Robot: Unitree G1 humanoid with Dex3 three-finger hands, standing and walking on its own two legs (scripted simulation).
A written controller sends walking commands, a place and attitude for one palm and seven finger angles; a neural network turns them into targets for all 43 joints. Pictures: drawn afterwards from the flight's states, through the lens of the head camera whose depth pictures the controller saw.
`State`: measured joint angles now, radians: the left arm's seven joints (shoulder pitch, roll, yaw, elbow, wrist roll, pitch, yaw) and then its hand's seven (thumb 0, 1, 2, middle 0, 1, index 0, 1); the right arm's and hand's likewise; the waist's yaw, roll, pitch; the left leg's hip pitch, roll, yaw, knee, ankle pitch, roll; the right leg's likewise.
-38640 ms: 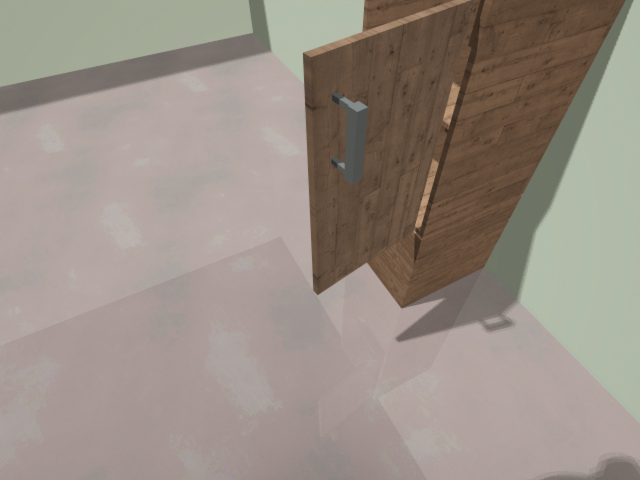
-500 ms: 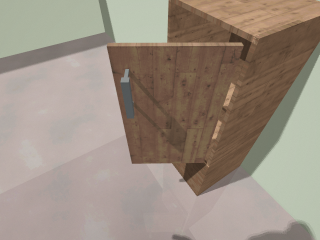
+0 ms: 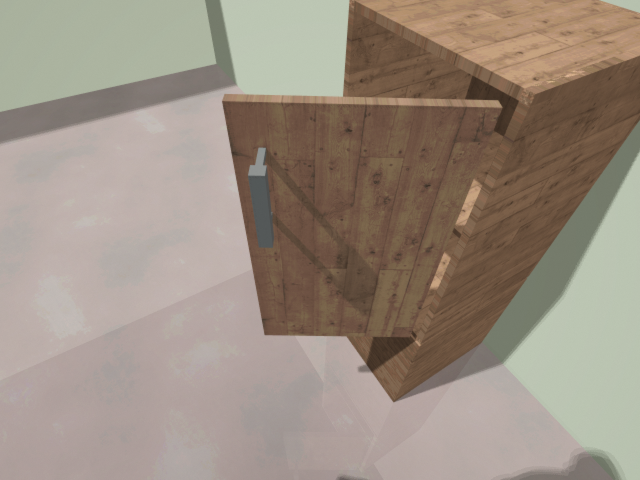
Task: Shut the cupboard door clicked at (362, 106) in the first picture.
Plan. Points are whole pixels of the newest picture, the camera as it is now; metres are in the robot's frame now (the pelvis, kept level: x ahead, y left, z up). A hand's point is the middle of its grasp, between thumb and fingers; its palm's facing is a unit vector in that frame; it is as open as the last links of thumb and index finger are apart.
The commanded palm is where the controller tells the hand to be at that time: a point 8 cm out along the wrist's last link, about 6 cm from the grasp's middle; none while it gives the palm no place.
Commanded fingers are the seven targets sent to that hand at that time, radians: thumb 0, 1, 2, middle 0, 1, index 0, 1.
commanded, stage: look again from close up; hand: left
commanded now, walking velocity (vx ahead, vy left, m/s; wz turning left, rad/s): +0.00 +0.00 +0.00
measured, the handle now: (264, 199) +0.46 +0.12 +0.10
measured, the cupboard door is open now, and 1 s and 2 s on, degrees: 58 58 58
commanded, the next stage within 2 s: shuffle to correct the standing spot in 0.40 s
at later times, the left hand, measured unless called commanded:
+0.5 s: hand out of the picture +0.07 +0.25 -0.16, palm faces -0.03 -0.95 -0.31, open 7.4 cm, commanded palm none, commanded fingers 0.00 0.90 0.90 -0.20 -0.30 -0.20 -0.30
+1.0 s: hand out of the picture -0.01 +0.14 -0.19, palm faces +0.00 -0.99 -0.15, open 7.4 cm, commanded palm none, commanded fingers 0.00 0.90 0.90 -0.20 -0.30 -0.20 -0.30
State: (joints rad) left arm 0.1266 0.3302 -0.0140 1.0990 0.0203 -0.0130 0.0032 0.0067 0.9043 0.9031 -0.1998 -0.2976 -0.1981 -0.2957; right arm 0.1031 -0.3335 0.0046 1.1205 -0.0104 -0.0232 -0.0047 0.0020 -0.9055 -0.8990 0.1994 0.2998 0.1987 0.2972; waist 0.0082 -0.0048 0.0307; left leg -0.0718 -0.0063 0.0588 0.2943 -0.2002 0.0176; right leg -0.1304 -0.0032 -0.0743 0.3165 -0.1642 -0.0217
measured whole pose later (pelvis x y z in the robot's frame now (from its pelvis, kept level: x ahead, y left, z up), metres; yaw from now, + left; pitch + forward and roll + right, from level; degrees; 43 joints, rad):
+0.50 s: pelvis +0.00 +0.01 +0.00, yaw +0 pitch -1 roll +0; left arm 0.13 0.33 -0.01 1.11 0.02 -0.01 0.00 0.01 0.90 0.90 -0.20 -0.30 -0.20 -0.30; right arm 0.12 -0.32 0.01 1.14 -0.01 -0.03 -0.01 0.00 -0.90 -0.90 0.20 0.30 0.20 0.30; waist 0.01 -0.02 0.03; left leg -0.06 -0.02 0.06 0.28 -0.20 0.03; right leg -0.12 -0.01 -0.07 0.30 -0.16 -0.01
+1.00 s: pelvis +0.01 -0.02 -0.01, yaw +0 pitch -1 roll +0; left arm 0.30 0.16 0.00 1.10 0.03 0.04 0.01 0.00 0.91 0.90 -0.20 -0.30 -0.19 -0.30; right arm 0.26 -0.13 -0.02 1.20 -0.02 0.00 -0.05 0.00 -0.90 -0.90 0.20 0.30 0.20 0.30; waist 0.00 -0.03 0.06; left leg -0.14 0.03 0.04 0.47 -0.30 -0.01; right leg -0.19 0.02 -0.09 0.48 -0.27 -0.05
